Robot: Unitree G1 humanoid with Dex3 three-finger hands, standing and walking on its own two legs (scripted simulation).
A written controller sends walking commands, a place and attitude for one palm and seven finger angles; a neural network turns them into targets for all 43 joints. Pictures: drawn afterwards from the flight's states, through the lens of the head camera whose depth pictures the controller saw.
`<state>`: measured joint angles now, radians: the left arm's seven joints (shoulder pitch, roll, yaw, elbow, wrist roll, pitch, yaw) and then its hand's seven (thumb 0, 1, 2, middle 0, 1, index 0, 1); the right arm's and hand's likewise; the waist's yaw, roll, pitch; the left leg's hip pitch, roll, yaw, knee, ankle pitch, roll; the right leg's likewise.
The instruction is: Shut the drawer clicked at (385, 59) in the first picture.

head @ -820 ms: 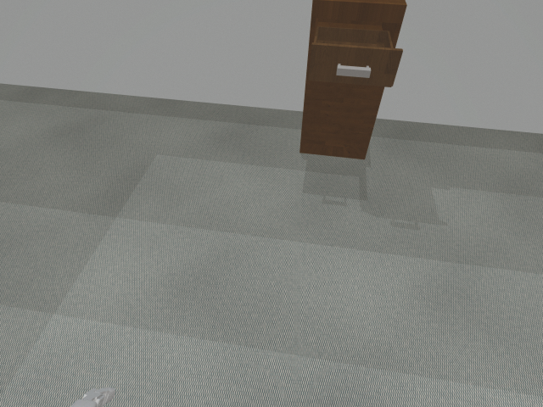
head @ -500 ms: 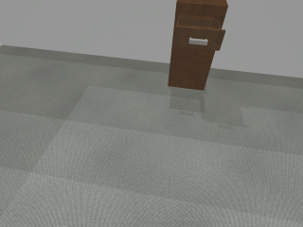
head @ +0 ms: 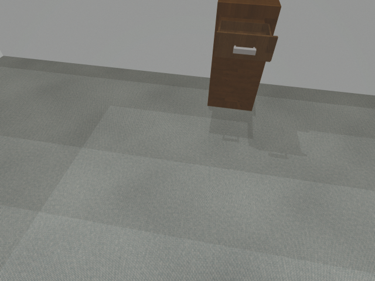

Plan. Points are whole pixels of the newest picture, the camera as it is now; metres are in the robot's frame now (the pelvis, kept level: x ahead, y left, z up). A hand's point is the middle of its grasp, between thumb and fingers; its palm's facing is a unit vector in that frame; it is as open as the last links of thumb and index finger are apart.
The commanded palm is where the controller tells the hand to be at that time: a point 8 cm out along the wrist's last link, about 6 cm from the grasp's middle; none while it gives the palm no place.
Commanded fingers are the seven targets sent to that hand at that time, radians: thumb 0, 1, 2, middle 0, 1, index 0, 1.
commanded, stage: look at it before walking up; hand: left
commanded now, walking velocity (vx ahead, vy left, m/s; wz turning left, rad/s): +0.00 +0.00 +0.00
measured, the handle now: (244, 49) +1.33 -0.25 -0.10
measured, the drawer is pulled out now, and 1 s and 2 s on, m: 0.28 0.28 0.28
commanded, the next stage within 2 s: walk to a spot facing it in 0.62 s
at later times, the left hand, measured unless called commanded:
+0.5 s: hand out of the picture +0.07 +0.25 -0.16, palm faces -0.04 -0.94 -0.33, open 7.4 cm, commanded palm none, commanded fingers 0.00 0.90 0.90 -0.20 -0.30 -0.20 -0.30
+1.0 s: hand out of the picture +0.07 +0.20 -0.18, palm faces -0.10 -0.97 -0.24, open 7.4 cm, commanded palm none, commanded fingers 0.00 0.90 0.90 -0.20 -0.30 -0.20 -0.30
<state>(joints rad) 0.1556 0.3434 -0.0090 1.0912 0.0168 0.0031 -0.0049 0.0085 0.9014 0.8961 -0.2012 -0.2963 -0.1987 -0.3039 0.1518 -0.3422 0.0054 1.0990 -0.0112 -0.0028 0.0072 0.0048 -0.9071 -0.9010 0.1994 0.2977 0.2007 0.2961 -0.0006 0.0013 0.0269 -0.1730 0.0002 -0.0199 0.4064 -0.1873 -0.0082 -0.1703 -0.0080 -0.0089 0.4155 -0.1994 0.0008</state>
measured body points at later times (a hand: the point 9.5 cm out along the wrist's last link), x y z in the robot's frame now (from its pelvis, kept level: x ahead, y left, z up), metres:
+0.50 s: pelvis +0.01 +0.00 +0.00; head +0.01 +0.00 +0.45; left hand +0.08 +0.29 -0.13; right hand +0.08 -0.30 -0.13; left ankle +0.02 +0.13 -0.74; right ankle +0.02 -0.12 -0.74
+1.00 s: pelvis +0.05 -0.01 -0.01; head +0.05 -0.01 +0.44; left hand +0.08 +0.25 -0.16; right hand +0.07 -0.28 -0.16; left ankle +0.02 +0.13 -0.74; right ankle +0.02 -0.11 -0.73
